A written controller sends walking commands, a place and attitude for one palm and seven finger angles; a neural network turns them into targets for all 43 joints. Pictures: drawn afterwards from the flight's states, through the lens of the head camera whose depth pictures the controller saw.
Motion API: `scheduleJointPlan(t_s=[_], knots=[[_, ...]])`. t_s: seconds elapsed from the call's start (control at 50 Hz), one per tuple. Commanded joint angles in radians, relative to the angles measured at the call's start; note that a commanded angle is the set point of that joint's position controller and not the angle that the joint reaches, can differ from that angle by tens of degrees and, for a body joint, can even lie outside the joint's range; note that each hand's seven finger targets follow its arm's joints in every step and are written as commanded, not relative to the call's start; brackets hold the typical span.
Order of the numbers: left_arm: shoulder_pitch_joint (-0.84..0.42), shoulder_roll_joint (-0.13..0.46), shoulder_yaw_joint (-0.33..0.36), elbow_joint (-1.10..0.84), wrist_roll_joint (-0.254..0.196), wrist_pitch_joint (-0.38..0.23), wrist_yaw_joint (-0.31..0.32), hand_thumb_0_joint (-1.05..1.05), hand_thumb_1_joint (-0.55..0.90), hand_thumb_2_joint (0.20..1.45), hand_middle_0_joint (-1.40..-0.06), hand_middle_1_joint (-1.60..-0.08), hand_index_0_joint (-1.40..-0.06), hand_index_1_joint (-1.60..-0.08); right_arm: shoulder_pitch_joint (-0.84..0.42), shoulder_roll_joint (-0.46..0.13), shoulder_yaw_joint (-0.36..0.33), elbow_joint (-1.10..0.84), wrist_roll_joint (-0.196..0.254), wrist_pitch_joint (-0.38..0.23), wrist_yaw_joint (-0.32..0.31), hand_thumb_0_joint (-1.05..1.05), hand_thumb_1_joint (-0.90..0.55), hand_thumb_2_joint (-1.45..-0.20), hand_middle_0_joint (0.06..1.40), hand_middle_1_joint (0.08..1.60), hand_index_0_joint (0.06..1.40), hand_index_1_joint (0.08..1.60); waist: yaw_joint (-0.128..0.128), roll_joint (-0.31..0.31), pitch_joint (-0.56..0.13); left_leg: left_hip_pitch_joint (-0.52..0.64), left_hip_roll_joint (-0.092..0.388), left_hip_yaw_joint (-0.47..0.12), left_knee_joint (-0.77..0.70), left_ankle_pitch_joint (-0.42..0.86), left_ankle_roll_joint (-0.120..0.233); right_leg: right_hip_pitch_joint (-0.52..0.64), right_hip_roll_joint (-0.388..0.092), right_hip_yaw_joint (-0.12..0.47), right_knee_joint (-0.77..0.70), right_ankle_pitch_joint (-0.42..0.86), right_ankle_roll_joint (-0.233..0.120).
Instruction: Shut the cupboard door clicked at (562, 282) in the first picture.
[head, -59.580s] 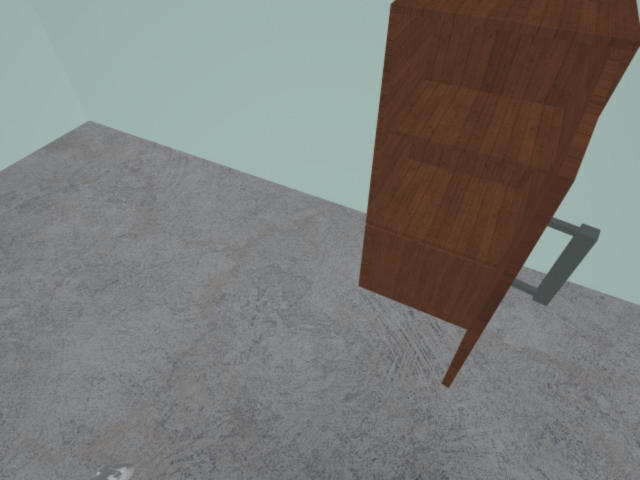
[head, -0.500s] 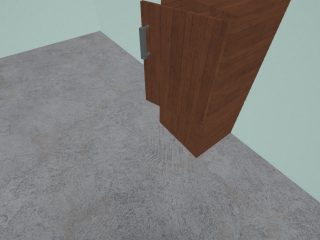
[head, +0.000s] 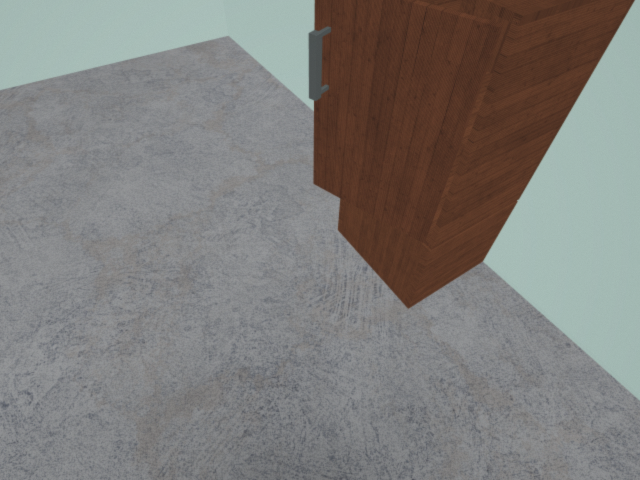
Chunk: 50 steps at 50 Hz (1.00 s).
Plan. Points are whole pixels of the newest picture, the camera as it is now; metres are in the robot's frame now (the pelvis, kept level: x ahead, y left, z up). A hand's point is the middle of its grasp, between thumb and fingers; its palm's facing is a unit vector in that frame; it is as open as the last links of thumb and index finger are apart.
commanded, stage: walk to a spot facing it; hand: left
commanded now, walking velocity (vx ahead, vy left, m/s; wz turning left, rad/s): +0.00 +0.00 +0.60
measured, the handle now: (320, 64) +0.98 +0.03 +0.03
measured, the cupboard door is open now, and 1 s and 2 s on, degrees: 19 19 19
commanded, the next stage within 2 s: turn to face it in 1.86 s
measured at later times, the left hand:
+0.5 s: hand out of the picture +0.04 +0.26 -0.16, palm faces +0.28 -0.92 -0.27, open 7.4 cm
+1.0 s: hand out of the picture -0.06 +0.14 -0.15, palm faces +0.63 -0.73 -0.26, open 7.4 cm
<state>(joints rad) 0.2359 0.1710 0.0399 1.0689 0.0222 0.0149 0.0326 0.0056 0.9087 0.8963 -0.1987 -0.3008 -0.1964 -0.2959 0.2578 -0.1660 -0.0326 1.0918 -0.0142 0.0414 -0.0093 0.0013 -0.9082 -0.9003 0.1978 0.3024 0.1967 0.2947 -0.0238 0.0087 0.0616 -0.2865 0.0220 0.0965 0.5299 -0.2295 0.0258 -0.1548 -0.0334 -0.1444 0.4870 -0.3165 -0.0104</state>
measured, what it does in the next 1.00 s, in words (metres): steps on the spot, turning left: right foot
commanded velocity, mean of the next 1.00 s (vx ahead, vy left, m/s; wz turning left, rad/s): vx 0.07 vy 0.00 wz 0.60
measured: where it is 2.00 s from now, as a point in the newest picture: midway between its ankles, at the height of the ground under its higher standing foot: outside the picture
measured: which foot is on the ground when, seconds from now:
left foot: down 0.00-0.68, up 0.70-1.00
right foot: down 0.00-0.16, up 0.18-0.66, down 0.68-1.00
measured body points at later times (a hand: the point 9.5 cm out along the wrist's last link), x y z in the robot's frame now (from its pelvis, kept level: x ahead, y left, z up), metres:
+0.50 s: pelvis +0.00 +0.02 +0.01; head +0.05 +0.05 +0.45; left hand +0.03 +0.31 -0.14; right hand +0.11 -0.21 -0.14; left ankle +0.02 +0.11 -0.74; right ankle +0.01 -0.15 -0.67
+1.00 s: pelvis +0.03 -0.04 +0.00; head +0.08 -0.02 +0.45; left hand -0.09 +0.18 -0.13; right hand +0.23 -0.20 -0.16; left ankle -0.09 +0.07 -0.66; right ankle +0.03 -0.14 -0.74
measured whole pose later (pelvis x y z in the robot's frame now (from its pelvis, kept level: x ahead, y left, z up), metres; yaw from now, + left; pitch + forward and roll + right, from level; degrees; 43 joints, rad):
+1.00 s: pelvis +0.03 -0.04 +0.00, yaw +39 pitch +1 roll +2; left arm 0.28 0.15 0.04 0.90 0.03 -0.02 0.02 0.01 0.91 0.90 -0.20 -0.30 -0.20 -0.30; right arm 0.19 -0.25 -0.08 0.96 -0.03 0.09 0.04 0.01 -0.91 -0.90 0.20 0.30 0.19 0.29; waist -0.01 0.03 0.09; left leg -0.48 0.04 0.00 1.07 -0.37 -0.06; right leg -0.13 -0.08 -0.24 0.46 -0.35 -0.03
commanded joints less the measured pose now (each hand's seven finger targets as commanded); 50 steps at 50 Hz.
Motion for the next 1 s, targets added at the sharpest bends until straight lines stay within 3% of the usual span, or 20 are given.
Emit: scheduleJointPlan(t_s=[0.0,0.06,0.1,0.12,0.14,0.16,0.18,0.2,0.24,0.3,0.4,0.52,0.6,0.62,0.64,0.66,0.7,0.76,0.86,0.98], knots=[[0.066,0.182,0.049,-0.074,0.009,-0.002,0.015,0.0,0.9,0.9,-0.2,-0.3,-0.2,-0.3,-0.021,-0.092,-0.034,-0.113,-0.006,0.005,-0.001,0.0,-0.9,-0.9,0.2,0.3,0.2,0.3,0.042,-0.186,-0.004,-0.16,0.015,-0.039,0.355,-0.229,-0.04,0.007,-0.347,0.196,-0.148,0.388,-0.19],[0.002,0.202,0.066,-0.112,0.018,-0.006,0.017,0.0,0.9,0.9,-0.2,-0.3,-0.2,-0.3,-0.021,-0.082,-0.039,-0.146,0.002,0.002,0.007,0.0,-0.9,-0.9,0.2,0.3,0.2,0.3,0.015,-0.161,0.005,-0.172,0.062,-0.074,0.3,-0.284,-0.046,0.027,-0.37,0.112,-0.048,0.548,-0.175],[-0.025,0.199,0.068,-0.135,0.007,-0.002,0.012,0.0,0.9,0.9,-0.2,-0.3,-0.2,-0.3,0.071,-0.099,-0.038,-0.133,-0.002,-0.009,0.012,0.0,-0.9,-0.9,0.2,0.3,0.2,0.3,-0.03,-0.055,-0.046,0.007,0.045,-0.051,0.029,0.02,-0.041,-0.028,-0.289,0.008,0.141,0.484,-0.074],[0.013,0.163,0.064,-0.151,-0.005,0.007,0.007,0.0,0.9,0.9,-0.2,-0.3,-0.2,-0.3,0.135,-0.168,-0.047,-0.125,-0.012,-0.02,0.01,0.0,-0.9,-0.9,0.2,0.3,0.2,0.3,-0.044,0.202,-0.085,0.119,0.157,-0.278,-0.126,0.378,0.016,-0.173,-0.165,-0.047,0.357,0.185,0.012],[0.001,0.113,0.048,-0.188,-0.01,0.017,0.006,0.0,0.9,0.9,-0.2,-0.3,-0.2,-0.3,0.171,-0.257,-0.069,-0.117,-0.014,-0.019,-0.005,0.0,-0.9,-0.9,0.2,0.3,0.2,0.3,-0.052,0.41,-0.091,0.192,0.351,-0.56,-0.193,0.695,0.125,-0.371,-0.031,0.008,0.556,-0.364,0.069],[-0.032,0.138,0.049,-0.201,-0.001,0.028,0.01,0.0,0.9,0.9,-0.2,-0.3,-0.2,-0.3,0.185,-0.27,-0.071,-0.109,-0.015,-0.01,-0.01,0.0,-0.9,-0.9,0.2,0.3,0.2,0.3,-0.064,0.292,-0.127,0.161,0.372,-0.532,-0.204,0.485,0.164,-0.351,-0.04,0.129,0.651,-0.336,0.037],[-0.049,0.134,0.056,-0.199,0.004,0.031,0.008,0.0,0.9,0.9,-0.2,-0.3,-0.2,-0.3,0.13,-0.249,-0.069,-0.128,-0.017,-0.012,-0.01,0.0,-0.9,-0.9,0.2,0.3,0.2,0.3,-0.041,0.221,-0.094,0.087,0.314,-0.481,-0.252,0.171,0.128,-0.363,-0.057,0.145,0.669,-0.243,0.027],[-0.079,0.136,0.06,-0.199,0.008,0.031,0.002,0.0,0.9,0.9,-0.2,-0.3,-0.2,-0.3,0.081,-0.228,-0.063,-0.162,-0.02,-0.017,-0.016,0.0,-0.9,-0.9,0.2,0.3,0.2,0.3,-0.03,0.193,-0.059,0.042,0.283,-0.509,-0.262,0.063,0.108,-0.401,-0.061,0.156,0.684,-0.177,0.036],[-0.084,0.141,0.064,-0.195,0.01,0.027,-0.01,0.0,0.9,0.9,-0.2,-0.3,-0.2,-0.3,0.028,-0.217,-0.057,-0.178,-0.02,-0.021,-0.023,0.0,-0.9,-0.9,0.2,0.3,0.2,0.3,-0.01,0.119,-0.02,0.015,0.234,-0.459,-0.28,0.042,0.073,-0.424,-0.059,0.18,0.694,-0.054,0.056],[-0.043,0.14,0.062,-0.19,0.006,0.018,-0.015,0.0,0.9,0.9,-0.2,-0.3,-0.2,-0.3,0.03,-0.223,-0.058,-0.189,-0.012,-0.033,-0.027,0.0,-0.9,-0.9,0.2,0.3,0.2,0.3,0.006,0.037,-0.12,0.135,0.196,-0.417,-0.245,0.175,0.081,-0.429,-0.043,0.183,0.665,0.006,0.075],[-0.073,0.14,0.057,-0.228,0.008,0.019,-0.013,0.0,0.9,0.9,-0.2,-0.3,-0.2,-0.3,0.038,-0.234,-0.072,-0.192,-0.013,-0.027,-0.019,0.0,-0.9,-0.9,0.2,0.3,0.2,0.3,-0.008,0.092,-0.157,0.2,0.175,-0.449,-0.224,0.208,0.119,-0.427,-0.02,0.18,0.541,-0.02,0.089],[-0.1,0.144,0.046,-0.259,-0.001,0.021,-0.009,0.0,0.9,0.9,-0.2,-0.3,-0.2,-0.3,0.002,-0.254,-0.087,-0.206,-0.02,-0.008,-0.008,0.0,-0.9,-0.9,0.2,0.3,0.2,0.3,-0.013,0.164,-0.129,0.111,0.155,-0.516,-0.209,0.178,0.136,-0.295,0.02,0.17,0.321,-0.093,0.074],[0.026,0.17,0.052,-0.235,-0.007,0.016,-0.003,0.0,0.9,0.9,-0.2,-0.3,-0.2,-0.3,-0.069,-0.248,-0.093,-0.235,-0.012,0.003,-0.001,0.0,-0.9,-0.9,0.2,0.3,0.2,0.3,0.044,0.142,-0.145,-0.066,0.077,-0.515,-0.163,0.09,0.08,-0.006,0.059,0.151,0.017,0.027,0.048],[0.069,0.199,0.062,-0.228,-0.004,0.01,0.0,0.0,0.9,0.9,-0.2,-0.3,-0.2,-0.3,-0.082,-0.22,-0.094,-0.246,-0.005,0.005,0.003,0.0,-0.9,-0.9,0.2,0.3,0.2,0.3,0.065,0.073,-0.146,-0.176,0.021,-0.459,-0.11,-0.035,0.032,0.11,0.004,0.182,-0.111,0.05,0.031],[0.071,0.276,0.076,-0.239,0.011,0.001,0.007,0.0,0.9,0.9,-0.2,-0.3,-0.2,-0.3,-0.06,-0.161,-0.091,-0.254,0.005,0.006,0.007,0.0,-0.9,-0.9,0.2,0.3,0.2,0.3,0.067,-0.169,-0.138,-0.337,-0.095,-0.316,0.12,-0.223,-0.038,0.184,-0.228,0.447,-0.26,-0.105,-0.05],[0.004,0.304,0.069,-0.257,0.015,0.003,0.01,0.0,0.9,0.9,-0.2,-0.3,-0.2,-0.3,-0.066,-0.169,-0.092,-0.262,-0.006,0.004,0.009,0.0,-0.9,-0.9,0.2,0.3,0.2,0.3,0.054,-0.281,-0.07,-0.353,-0.154,-0.185,0.423,-0.328,-0.069,0.016,-0.424,0.607,-0.309,-0.087,-0.143],[-0.14,0.21,0.049,-0.291,0.003,-0.001,0.016,0.0,0.9,0.9,-0.2,-0.3,-0.2,-0.3,-0.003,-0.176,-0.099,-0.236,-0.018,0.02,0.02,0.0,-0.9,-0.9,0.2,0.3,0.2,0.3,-0.038,-0.152,-0.036,-0.294,-0.076,-0.215,0.661,-0.241,-0.058,-0.129,-0.338,0.427,-0.263,0.013,-0.144],[-0.107,0.169,0.037,-0.286,-0.002,-0.02,0.01,0.0,0.9,0.9,-0.2,-0.3,-0.2,-0.3,-0.015,-0.163,-0.081,-0.223,-0.01,0.021,0.032,0.0,-0.9,-0.9,0.2,0.3,0.2,0.3,-0.035,-0.17,-0.043,-0.315,-0.038,-0.145,0.713,-0.137,-0.091,-0.007,-0.236,0.204,-0.13,0.473,-0.113],[0.094,0.188,0.053,-0.225,-0.002,-0.034,0.006,0.0,0.9,0.9,-0.2,-0.3,-0.2,-0.3,-0.126,-0.143,-0.058,-0.253,-0.015,0.018,0.039,0.0,-0.9,-0.9,0.2,0.3,0.2,0.3,0.054,-0.175,-0.082,-0.388,-0.004,-0.09,0.602,-0.132,-0.097,0.223,-0.27,0.17,-0.14,0.461,-0.087],[0.214,0.184,0.058,-0.168,0.012,-0.056,-0.005,0.0,0.9,0.9,-0.2,-0.3,-0.2,-0.3,-0.241,-0.115,-0.042,-0.282,-0.015,0.0,0.05,0.0,-0.9,-0.9,0.2,0.3,0.2,0.3,0.095,-0.174,-0.024,-0.427,0.033,-0.057,0.481,-0.173,-0.065,0.29,-0.345,0.151,-0.183,0.381,-0.115]])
